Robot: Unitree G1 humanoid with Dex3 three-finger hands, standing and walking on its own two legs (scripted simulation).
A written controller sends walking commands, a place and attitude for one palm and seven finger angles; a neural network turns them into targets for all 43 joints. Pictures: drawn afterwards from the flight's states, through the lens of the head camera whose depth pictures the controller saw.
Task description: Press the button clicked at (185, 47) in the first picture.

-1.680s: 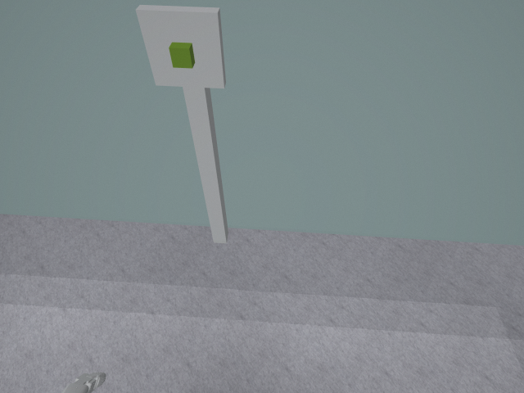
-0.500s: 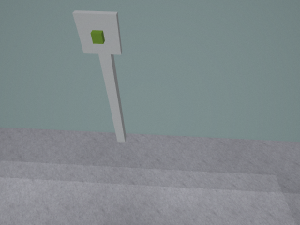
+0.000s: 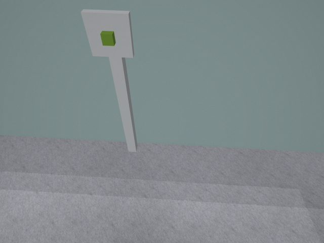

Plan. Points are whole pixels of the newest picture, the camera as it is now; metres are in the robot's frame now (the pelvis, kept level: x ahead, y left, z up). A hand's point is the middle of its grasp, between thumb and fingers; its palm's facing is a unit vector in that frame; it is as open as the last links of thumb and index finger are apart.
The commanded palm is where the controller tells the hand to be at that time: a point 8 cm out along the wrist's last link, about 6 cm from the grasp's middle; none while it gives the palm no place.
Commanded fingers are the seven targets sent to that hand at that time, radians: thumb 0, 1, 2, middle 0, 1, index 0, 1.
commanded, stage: take the last steps up to it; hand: left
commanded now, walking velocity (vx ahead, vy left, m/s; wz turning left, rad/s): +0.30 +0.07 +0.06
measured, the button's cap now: (108, 38) +0.82 +0.26 +0.11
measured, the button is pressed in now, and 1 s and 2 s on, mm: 0 0 0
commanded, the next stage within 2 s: come to a stop and stand still in 0.84 s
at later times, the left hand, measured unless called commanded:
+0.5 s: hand out of the picture +0.11 +0.21 -0.18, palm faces -0.01 -0.99 -0.14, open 7.4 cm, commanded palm none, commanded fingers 0.00 0.90 0.90 -0.20 -0.30 -0.20 -0.30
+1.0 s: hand (102, 195) +0.30 +0.22 -0.19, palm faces +0.08 -0.98 -0.18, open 7.2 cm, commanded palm none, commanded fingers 0.00 0.90 0.90 -0.20 -0.30 -0.20 -0.30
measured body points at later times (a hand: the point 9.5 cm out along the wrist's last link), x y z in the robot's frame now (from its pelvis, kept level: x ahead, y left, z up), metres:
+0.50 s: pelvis +0.10 +0.04 -0.01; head +0.12 +0.05 +0.44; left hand +0.11 +0.27 -0.17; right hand -0.02 -0.16 -0.15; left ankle +0.00 +0.12 -0.75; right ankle +0.13 -0.09 -0.68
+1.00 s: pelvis +0.27 +0.04 -0.01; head +0.28 +0.05 +0.44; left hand +0.29 +0.27 -0.17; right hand +0.34 -0.20 -0.15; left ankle +0.33 +0.16 -0.73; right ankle +0.28 -0.09 -0.75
